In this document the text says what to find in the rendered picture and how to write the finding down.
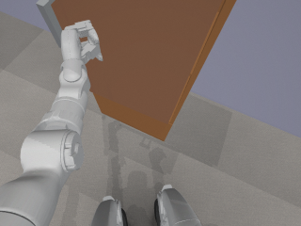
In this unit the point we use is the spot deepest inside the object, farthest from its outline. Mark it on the left robot thigh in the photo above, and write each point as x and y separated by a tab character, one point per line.
108	213

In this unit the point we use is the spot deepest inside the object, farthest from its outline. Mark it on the robot left hand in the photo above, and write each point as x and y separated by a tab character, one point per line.
73	48

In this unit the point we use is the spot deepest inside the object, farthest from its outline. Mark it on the robot left upper arm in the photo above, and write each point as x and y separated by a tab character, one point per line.
48	158

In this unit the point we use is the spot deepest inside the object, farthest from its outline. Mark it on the left robot forearm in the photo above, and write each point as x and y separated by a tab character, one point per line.
70	104

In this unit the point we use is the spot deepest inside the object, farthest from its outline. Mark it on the handle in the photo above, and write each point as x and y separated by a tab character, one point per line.
50	19

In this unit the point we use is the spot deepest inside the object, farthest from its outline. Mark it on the right robot shin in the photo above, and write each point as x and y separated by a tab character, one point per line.
163	219

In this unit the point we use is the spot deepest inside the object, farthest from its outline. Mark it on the cupboard door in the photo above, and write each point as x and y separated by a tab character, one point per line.
149	48

